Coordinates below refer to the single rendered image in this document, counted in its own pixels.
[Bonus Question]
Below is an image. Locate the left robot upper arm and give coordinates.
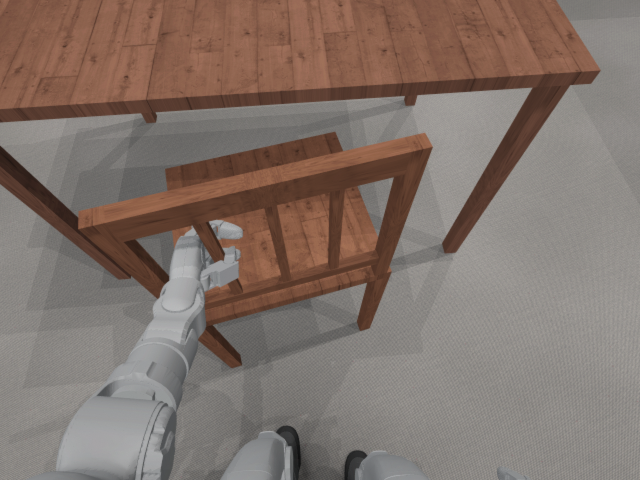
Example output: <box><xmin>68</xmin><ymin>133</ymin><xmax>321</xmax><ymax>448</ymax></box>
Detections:
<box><xmin>26</xmin><ymin>396</ymin><xmax>177</xmax><ymax>480</ymax></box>

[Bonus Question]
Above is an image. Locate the robot right foot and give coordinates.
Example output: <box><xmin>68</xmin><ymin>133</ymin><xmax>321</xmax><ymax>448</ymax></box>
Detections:
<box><xmin>345</xmin><ymin>450</ymin><xmax>367</xmax><ymax>480</ymax></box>

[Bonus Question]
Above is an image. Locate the left robot hand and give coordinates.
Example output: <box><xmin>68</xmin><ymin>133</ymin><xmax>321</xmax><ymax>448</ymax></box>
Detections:
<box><xmin>169</xmin><ymin>220</ymin><xmax>243</xmax><ymax>292</ymax></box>

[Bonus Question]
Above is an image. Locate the left robot forearm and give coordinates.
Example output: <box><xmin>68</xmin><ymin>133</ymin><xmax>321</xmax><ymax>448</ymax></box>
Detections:
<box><xmin>56</xmin><ymin>277</ymin><xmax>206</xmax><ymax>471</ymax></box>

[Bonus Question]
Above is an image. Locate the right robot shin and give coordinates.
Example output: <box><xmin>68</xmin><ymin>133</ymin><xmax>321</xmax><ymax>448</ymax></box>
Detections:
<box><xmin>361</xmin><ymin>450</ymin><xmax>388</xmax><ymax>464</ymax></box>

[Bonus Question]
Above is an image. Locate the chair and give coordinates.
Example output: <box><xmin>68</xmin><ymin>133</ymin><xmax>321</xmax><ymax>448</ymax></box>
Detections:
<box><xmin>78</xmin><ymin>132</ymin><xmax>433</xmax><ymax>368</ymax></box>

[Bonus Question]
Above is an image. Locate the table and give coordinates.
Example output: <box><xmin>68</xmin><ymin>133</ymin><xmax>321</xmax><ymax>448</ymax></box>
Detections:
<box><xmin>0</xmin><ymin>0</ymin><xmax>601</xmax><ymax>280</ymax></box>

